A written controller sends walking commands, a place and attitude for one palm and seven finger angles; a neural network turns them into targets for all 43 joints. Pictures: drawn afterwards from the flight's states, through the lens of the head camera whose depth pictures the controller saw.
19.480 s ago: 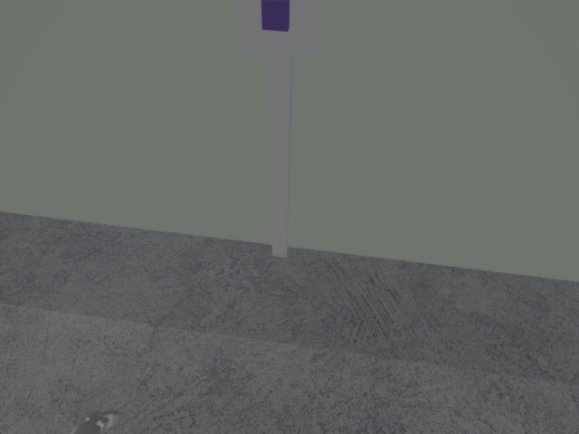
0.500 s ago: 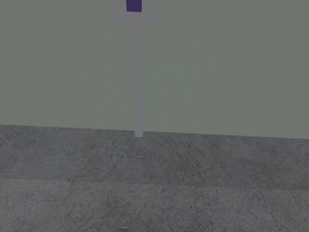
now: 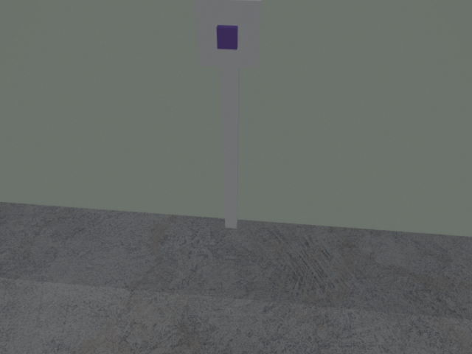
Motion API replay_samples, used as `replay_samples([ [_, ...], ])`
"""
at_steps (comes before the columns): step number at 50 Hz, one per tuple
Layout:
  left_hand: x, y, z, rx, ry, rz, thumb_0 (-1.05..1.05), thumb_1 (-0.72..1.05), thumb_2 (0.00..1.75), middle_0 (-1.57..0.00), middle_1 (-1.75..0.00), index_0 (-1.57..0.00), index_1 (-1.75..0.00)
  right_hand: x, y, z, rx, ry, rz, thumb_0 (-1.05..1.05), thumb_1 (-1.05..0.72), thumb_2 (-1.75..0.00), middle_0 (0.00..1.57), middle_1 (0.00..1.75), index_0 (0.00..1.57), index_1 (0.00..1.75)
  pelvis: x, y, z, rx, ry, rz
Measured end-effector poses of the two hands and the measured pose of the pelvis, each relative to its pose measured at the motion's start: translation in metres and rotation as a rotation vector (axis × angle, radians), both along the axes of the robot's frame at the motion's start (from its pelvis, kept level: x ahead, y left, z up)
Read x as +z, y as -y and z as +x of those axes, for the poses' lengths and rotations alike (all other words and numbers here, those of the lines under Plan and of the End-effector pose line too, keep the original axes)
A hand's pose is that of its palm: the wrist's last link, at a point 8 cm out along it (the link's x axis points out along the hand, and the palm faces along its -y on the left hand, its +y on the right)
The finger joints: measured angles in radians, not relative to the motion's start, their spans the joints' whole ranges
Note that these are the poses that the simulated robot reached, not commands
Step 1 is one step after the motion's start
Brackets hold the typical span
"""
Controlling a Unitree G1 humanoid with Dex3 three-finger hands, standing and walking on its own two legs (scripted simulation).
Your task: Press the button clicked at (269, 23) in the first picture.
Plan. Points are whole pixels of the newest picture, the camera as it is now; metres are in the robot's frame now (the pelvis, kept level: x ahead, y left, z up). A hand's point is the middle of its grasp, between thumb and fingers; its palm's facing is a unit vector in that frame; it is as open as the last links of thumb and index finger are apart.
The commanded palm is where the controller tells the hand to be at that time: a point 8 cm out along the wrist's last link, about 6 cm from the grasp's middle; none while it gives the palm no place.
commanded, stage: let the arm hang, fingers relaxed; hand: left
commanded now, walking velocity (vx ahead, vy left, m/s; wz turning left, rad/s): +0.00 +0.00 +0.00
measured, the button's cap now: (227, 37) +0.87 +0.07 +0.20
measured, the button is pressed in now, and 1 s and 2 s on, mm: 0 0 0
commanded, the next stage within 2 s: stand and wait in 0.30 s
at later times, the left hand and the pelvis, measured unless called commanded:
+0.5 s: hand out of the picture +0.01 +0.19 -0.16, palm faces +0.01 -0.96 -0.27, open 7.4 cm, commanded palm none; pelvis +0.01 -0.02 +0.01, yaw +0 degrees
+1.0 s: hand out of the picture +0.12 +0.22 -0.14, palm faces -0.03 -0.94 -0.33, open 7.4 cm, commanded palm none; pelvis +0.03 -0.01 +0.01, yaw -2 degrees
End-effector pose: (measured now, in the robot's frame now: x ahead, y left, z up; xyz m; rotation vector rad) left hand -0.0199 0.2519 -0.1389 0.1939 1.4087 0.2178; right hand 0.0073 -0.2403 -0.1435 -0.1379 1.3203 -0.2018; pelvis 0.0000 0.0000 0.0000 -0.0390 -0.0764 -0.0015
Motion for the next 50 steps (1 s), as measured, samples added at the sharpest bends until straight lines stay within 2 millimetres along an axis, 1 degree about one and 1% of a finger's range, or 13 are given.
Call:
replay_samples([
  [2,-0.003,0.005,0.016,-0.015,0.028,-0.023,0.01,0.91,0.89,-0.23,-0.34,-0.24,-0.34,0.002,-0.002,-0.001,-0.004,-0.001,-0.007,0.01,-0.91,-0.89,0.20,0.30,0.20,0.30,0.001,-0.002,0.001,-0.004,-0.007,0.003],
  [4,-0.001,0.010,0.030,-0.030,0.057,-0.041,0.01,0.91,0.89,-0.22,-0.33,-0.22,-0.33,0.006,-0.004,-0.004,-0.004,-0.010,-0.009,0.01,-0.91,-0.89,0.20,0.30,0.20,0.30,0.003,-0.003,0.000,-0.007,-0.024,0.011],
  [7,0.006,0.017,0.042,-0.039,0.089,-0.051,0.01,0.91,0.89,-0.21,-0.31,-0.21,-0.32,0.008,-0.002,-0.008,0.000,-0.031,-0.006,0.01,-0.91,-0.89,0.20,0.30,0.20,0.30,0.008,-0.001,-0.004,-0.012,-0.053,0.027],
  [10,0.012,0.021,0.039,-0.030,0.096,-0.041,0.01,0.91,0.89,-0.20,-0.31,-0.21,-0.31,0.007,0.005,-0.007,0.008,-0.046,-0.001,0.01,-0.91,-0.89,0.20,0.30,0.20,0.30,0.009,0.004,-0.006,-0.012,-0.077,0.050],
  [13,0.014,0.023,0.024,-0.024,0.060,-0.021,0.00,0.91,0.89,-0.20,-0.30,-0.21,-0.30,0.005,0.016,0.000,0.002,-0.038,-0.002,0.01,-0.90,-0.89,0.20,0.30,0.20,0.30,0.009,0.008,-0.007,-0.007,-0.072,0.051],
  [17,0.014,0.019,0.010,-0.009,0.007,-0.002,0.01,0.91,0.89,-0.20,-0.30,-0.21,-0.30,0.007,0.027,0.010,0.007,-0.021,-0.017,0.01,-0.91,-0.89,0.20,0.30,0.20,0.30,0.009,0.013,0.001,-0.003,-0.057,0.032],
  [19,0.012,0.017,0.010,-0.007,-0.006,0.003,0.01,0.91,0.89,-0.20,-0.30,-0.21,-0.30,0.008,0.032,0.016,0.014,-0.016,-0.032,0.01,-0.91,-0.89,0.20,0.30,0.20,0.30,0.007,0.014,0.004,0.005,-0.045,0.027],
  [22,0.011,0.015,0.016,-0.012,-0.006,0.007,0.01,0.91,0.89,-0.20,-0.30,-0.21,-0.30,0.011,0.036,0.024,0.025,-0.011,-0.047,0.01,-0.91,-0.89,0.20,0.30,0.20,0.30,0.009,0.015,0.006,-0.001,-0.034,0.032],
  [27,0.014,0.013,0.037,-0.040,0.015,0.005,0.01,0.91,0.89,-0.20,-0.30,-0.20,-0.30,0.014,0.038,0.039,0.037,0.004,-0.053,0.01,-0.91,-0.89,0.20,0.30,0.20,0.30,0.011,0.015,0.009,-0.009,-0.034,0.034],
  [37,0.024,0.001,0.096,-0.093,0.113,0.036,0.01,0.91,0.89,-0.20,-0.30,-0.21,-0.30,0.017,0.041,0.060,0.042,0.029,-0.055,0.01,-0.91,-0.89,0.20,0.30,0.20,0.30,0.013,0.014,0.021,-0.018,-0.045,0.041],
  [41,0.029,-0.004,0.116,-0.109,0.153,0.054,0.01,0.91,0.89,-0.20,-0.30,-0.21,-0.30,0.019,0.044,0.066,0.041,0.040,-0.061,0.01,-0.91,-0.89,0.20,0.30,0.20,0.30,0.014,0.014,0.026,-0.021,-0.046,0.044],
  [45,0.033,-0.008,0.130,-0.122,0.181,0.067,0.01,0.91,0.89,-0.20,-0.30,-0.21,-0.30,0.021,0.048,0.071,0.038,0.049,-0.070,0.01,-0.91,-0.89,0.20,0.30,0.20,0.30,0.014,0.014,0.029,-0.024,-0.046,0.045],
  [50,0.035,-0.011,0.138,-0.133,0.190,0.073,0.01,0.91,0.89,-0.20,-0.30,-0.21,-0.30,0.024,0.053,0.075,0.037,0.054,-0.082,0.01,-0.91,-0.89,0.20,0.30,0.20,0.30,0.014,0.014,0.032,-0.027,-0.045,0.047],
])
